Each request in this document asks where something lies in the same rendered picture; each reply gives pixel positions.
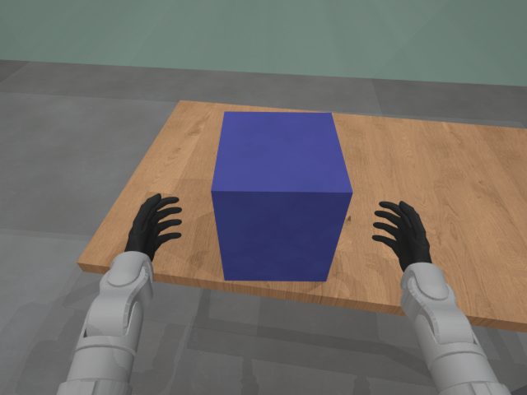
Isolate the left robot hand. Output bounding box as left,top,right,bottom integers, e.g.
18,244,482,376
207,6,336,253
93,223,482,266
124,193,182,262

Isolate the left robot forearm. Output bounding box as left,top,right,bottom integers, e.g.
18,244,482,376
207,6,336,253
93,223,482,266
56,251,154,395

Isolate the right robot hand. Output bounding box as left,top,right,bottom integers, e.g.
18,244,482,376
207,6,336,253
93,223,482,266
372,201,432,272

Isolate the table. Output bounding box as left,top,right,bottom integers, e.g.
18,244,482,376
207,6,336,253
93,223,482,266
77,100,527,395

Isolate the right robot forearm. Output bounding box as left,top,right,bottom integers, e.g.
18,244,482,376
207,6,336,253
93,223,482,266
400,263,511,395

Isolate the carton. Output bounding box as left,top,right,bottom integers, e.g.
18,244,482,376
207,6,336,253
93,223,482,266
211,111,353,281

